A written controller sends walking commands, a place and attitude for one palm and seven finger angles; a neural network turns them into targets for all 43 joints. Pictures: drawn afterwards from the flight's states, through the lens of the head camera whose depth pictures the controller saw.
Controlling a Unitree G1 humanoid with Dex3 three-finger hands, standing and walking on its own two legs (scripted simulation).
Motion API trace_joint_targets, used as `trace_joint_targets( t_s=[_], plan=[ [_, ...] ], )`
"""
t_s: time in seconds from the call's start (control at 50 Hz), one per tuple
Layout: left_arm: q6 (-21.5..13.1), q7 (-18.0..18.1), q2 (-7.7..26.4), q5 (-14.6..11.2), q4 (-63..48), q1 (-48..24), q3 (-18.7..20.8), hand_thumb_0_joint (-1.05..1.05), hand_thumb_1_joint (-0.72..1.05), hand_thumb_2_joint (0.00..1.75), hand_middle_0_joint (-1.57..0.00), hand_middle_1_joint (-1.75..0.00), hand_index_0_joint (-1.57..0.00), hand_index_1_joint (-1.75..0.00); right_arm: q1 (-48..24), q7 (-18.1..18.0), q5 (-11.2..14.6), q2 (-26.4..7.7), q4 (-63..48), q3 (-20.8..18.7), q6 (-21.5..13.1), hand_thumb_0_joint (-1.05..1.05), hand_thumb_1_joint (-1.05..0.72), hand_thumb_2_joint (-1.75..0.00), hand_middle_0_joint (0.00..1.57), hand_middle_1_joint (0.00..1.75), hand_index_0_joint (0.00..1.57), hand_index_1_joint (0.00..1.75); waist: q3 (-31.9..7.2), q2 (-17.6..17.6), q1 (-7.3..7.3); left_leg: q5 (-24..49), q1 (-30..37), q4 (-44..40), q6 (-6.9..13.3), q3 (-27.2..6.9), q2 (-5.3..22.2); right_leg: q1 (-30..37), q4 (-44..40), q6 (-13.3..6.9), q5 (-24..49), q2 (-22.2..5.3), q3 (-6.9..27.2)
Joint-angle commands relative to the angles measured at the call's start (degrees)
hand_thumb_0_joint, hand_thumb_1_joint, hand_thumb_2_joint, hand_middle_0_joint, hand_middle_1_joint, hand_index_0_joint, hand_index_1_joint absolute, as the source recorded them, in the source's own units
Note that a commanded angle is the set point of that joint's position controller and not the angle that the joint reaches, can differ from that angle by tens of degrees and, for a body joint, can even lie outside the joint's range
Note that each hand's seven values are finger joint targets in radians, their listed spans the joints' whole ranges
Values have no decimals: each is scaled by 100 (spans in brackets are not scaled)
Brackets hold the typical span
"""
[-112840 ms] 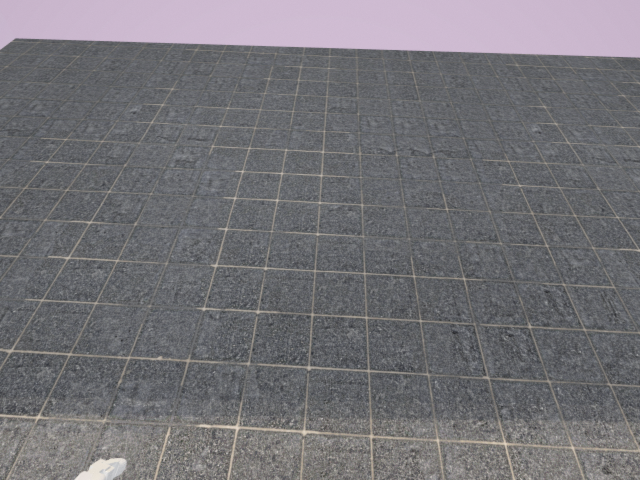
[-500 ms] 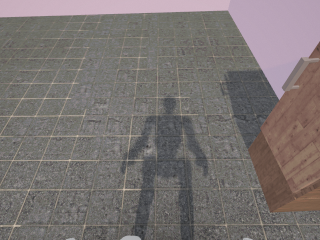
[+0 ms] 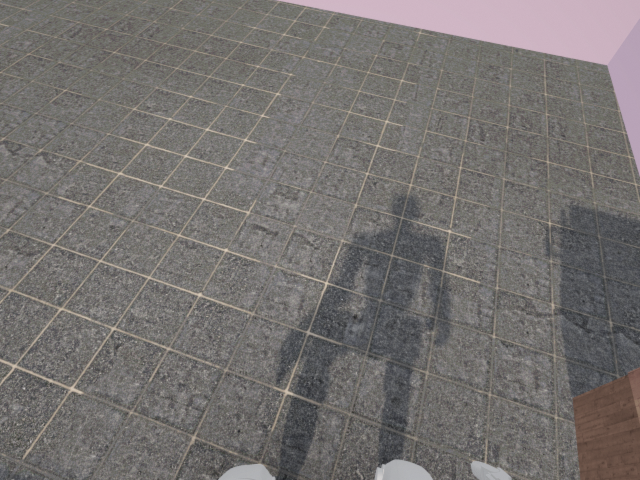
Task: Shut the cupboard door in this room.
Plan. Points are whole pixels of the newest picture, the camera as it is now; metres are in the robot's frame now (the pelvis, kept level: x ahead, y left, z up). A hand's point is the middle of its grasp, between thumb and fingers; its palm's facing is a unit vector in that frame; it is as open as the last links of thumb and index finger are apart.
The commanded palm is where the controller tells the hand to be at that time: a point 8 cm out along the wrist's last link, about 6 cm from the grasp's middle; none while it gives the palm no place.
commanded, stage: walk to a spot facing it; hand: left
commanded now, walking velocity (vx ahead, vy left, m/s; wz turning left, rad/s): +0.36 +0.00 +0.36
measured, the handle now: out of the picture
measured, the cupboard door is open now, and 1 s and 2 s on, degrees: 3 3 3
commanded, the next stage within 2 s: turn to face it in 0.62 s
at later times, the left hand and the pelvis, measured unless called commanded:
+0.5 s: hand (219, 405) +0.22 +0.16 -0.14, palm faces +0.28 -0.93 -0.22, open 7.2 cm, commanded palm none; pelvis +0.21 -0.03 +0.02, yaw +15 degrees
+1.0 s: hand (176, 324) +0.35 +0.26 -0.16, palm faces +0.39 -0.90 -0.18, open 7.4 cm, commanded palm none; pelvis +0.37 +0.07 +0.01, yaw +19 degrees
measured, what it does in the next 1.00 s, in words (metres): walks ahead, turning left: right foot, then left foot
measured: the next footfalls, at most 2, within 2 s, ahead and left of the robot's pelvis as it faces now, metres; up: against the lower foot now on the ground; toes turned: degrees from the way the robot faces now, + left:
right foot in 0.28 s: +0.25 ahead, -0.14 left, +0.00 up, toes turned -1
left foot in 0.72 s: +0.40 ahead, +0.16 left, +0.00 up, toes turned +27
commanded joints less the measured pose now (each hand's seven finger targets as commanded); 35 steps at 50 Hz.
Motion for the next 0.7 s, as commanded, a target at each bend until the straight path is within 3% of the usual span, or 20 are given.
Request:
trace_joint_targets(
  t_s=[0.0,0.12,0.16,0.18,0.2,0.22,0.24,0.26,0.28,0.3,0.32,0.34,0.38,0.46,0.56,0.6,0.62,0.64,0.66,0.68],
  plan=[
    [-215,-79,255,4,-662,-192,92,0,90,90,-20,-30,-20,-30,659,-146,25,-1009,20,-266,-104,0,-90,-90,20,30,20,30,-511,1012,-189,-483,697,-2303,804,-1821,1367,-934,-517,50,701,42,235],
    [-236,-115,268,-16,-913,-800,54,0,90,90,-20,-30,-20,-30,885,-116,27,-935,260,-294,-128,0,-90,-90,20,30,20,30,-189,760,-191,-365,436,-2363,837,-1654,1205,-213,-2231,88,1261,316,56],
    [-272,-129,292,-10,-922,-740,66,0,90,90,-20,-30,-20,-30,862,-105,20,-936,323,-304,-122,0,-90,-90,20,30,20,30,-220,818,-105,-351,309,-2159,800,-1622,1163,316,-2572,84,1370,481,-46],
    [-287,-124,327,-13,-883,-564,84,0,90,90,-20,-30,-20,-30,785,-107,26,-919,331,-311,-109,0,-90,-90,20,30,20,30,-231,828,14,-412,110,-1945,746,-1610,1124,775,-2800,67,1431,532,-58],
    [-318,-112,393,-7,-757,-205,119,0,90,90,-20,-30,-20,-30,751,-105,33,-878,359,-297,-94,0,-90,-90,20,30,20,30,-312,593,186,-464,-98,-1539,631,-1518,944,1414,-3142,23,1463,646,-117],
    [-380,-83,613,12,-566,407,182,0,90,90,-20,-30,-20,-30,750,-93,72,-782,363,-284,-97,0,-90,-90,20,30,20,30,-468,122,458,-451,-613,-582,445,-1228,557,2390,-3588,-85,1081,500,171],
    [-462,-6,1202,80,-400,1165,306,0,90,90,-20,-30,-20,-30,914,-33,148,-417,291,-229,-119,0,-90,-90,20,30,20,30,-953,-1254,749,-1022,-1590,1498,124,-508,-225,3488,-4543,-544,-234,-891,1967],
    [-427,55,1440,24,-383,1399,336,0,90,90,-20,-30,-20,-30,909,-22,102,-314,106,-226,-118,0,-90,-90,20,30,20,30,-1125,-1669,704,-1922,-2141,3040,99,-653,-367,3472,-5449,-972,-1075,-1894,3543],
    [-446,99,1194,11,-459,942,305,0,90,90,-20,-30,-20,-30,821,-17,45,-447,153,-285,-106,0,-90,-90,20,30,20,30,-902,-1435,493,-1247,-2411,3853,105,-1056,-29,2998,-5628,-1004,-1516,-1858,3643],
    [-450,134,915,14,-565,415,217,0,90,90,-20,-30,-20,-30,740,-7,37,-434,182,-298,-109,0,-90,-90,20,30,20,30,-617,-986,230,-616,-2443,4141,60,-1105,235,2428,-5571,-966,-1369,-1756,3059],
    [-488,152,546,9,-623,73,126,0,90,90,-20,-30,-20,-30,630,29,23,-405,268,-280,-72,0,-90,-90,20,30,20,30,-469,-492,72,-150,-2164,4047,-3,-1091,447,1861,-5486,-842,-597,-1479,2096],
    [-513,161,379,10,-628,-92,90,0,90,90,-20,-30,-20,-30,722,76,32,-262,359,-259,-26,0,-90,-90,20,30,20,30,-494,-359,-67,67,-1867,3839,-42,-986,526,1656,-5360,-750,220,-1229,1244],
    [-589,159,245,4,-509,67,51,0,90,90,-20,-30,-20,-30,740,112,42,-126,397,-231,75,0,-90,-90,20,30,20,30,-504,-400,-118,259,-1848,3511,-156,-763,518,1725,-5278,-703,1652,-1025,398],
    [-649,177,279,4,-239,500,67,0,90,90,-20,-30,-20,-30,197,191,32,33,149,-188,132,0,-90,-90,20,30,20,30,-415,-216,-39,314,-2198,2427,-238,-399,544,2436,-5077,-725,3405,-983,-412],
    [-597,183,575,-2,-163,599,56,0,90,90,-20,-30,-20,-30,-540,307,48,-101,-230,-104,116,0,-90,-90,20,30,20,30,-244,-437,88,387,-1703,829,-86,7,434,2693,-4848,-663,3873,-1093,-859],
    [-567,177,773,-15,-197,529,96,0,90,90,-20,-30,-20,-30,-455,297,43,-256,-285,-128,99,0,-90,-90,20,30,20,30,-355,-415,-26,222,-1160,541,41,206,223,2736,-4446,-641,4499,-1205,-970],
    [-554,179,889,-19,-237,431,128,0,90,90,-20,-30,-20,-30,-220,271,37,-353,-263,-160,82,0,-90,-90,20,30,20,30,-512,-438,-187,113,-657,397,128,258,99,2647,-3985,-615,4937,-1260,-1036],
    [-527,164,983,-36,-258,311,146,0,90,90,-20,-30,-20,-30,290,249,19,-573,-155,-229,80,0,-90,-90,20,30,20,30,-739,-361,-467,254,221,106,191,333,-98,2309,-3153,-479,4915,-1145,-1263],
    [-488,139,1002,-71,-361,242,157,0,90,90,-20,-30,-20,-30,1069,209,-5,-913,16,-321,70,0,-90,-90,20,30,20,30,-1207,52,-879,550,1612,-348,286,78,-77,1524,-1820,-318,4070,-936,-1372],
    [-436,44,703,-128,-562,400,137,0,90,90,-20,-30,-20,-30,1674,125,-75,-1750,91,-518,44,0,-90,-90,20,30,20,30,-1838,1711,-1044,1154,2972,-749,967,-2387,1488,-214,227,63,561,-11,-1313]
  ],
)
